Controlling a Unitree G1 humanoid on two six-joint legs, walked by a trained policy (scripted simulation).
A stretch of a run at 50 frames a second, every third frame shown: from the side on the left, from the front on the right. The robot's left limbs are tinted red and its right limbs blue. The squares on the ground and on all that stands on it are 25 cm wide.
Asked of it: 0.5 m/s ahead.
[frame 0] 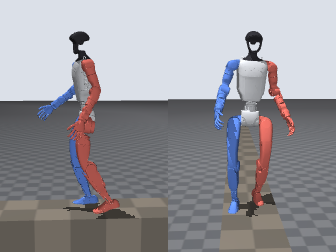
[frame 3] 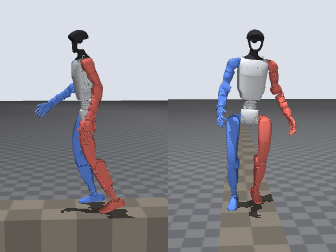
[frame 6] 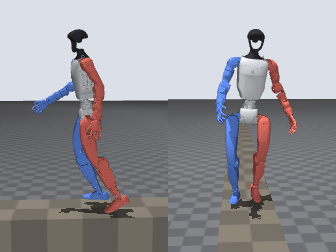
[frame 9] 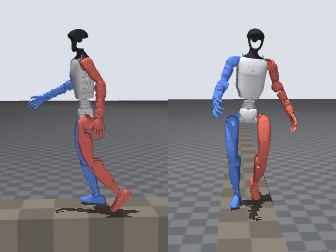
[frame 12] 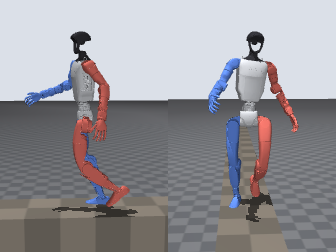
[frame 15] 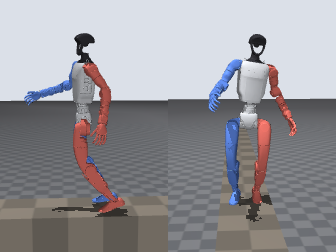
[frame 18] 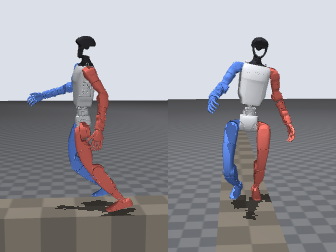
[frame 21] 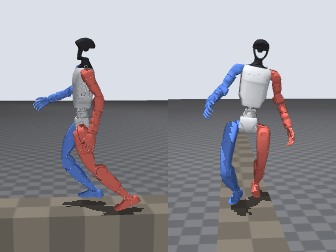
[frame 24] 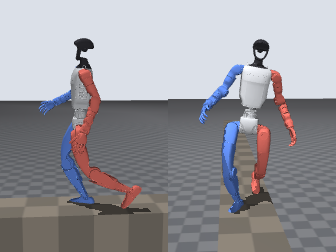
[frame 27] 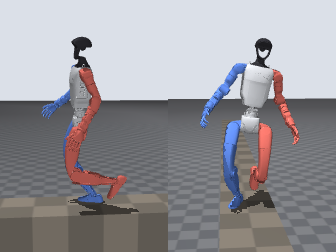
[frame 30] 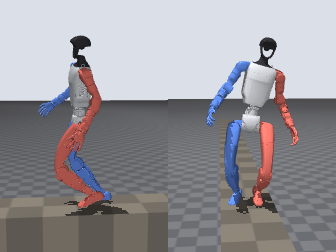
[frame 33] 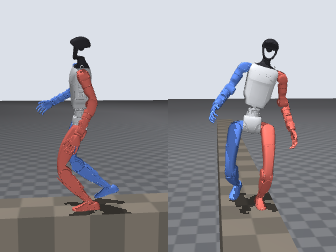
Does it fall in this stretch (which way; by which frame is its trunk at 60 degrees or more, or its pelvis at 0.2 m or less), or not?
no
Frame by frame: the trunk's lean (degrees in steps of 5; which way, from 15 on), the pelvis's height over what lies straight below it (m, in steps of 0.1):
0: 5, 0.8
3: 10, 0.8
6: 10, 0.8
9: 10, 0.8
12: 5, 0.8
15: 5, 0.8
18: 10, 0.7
21: 10, 0.7
24: 10, 0.7
27: 10, 0.7
30: 15 to its left, 0.7
33: 15 to its left, 0.7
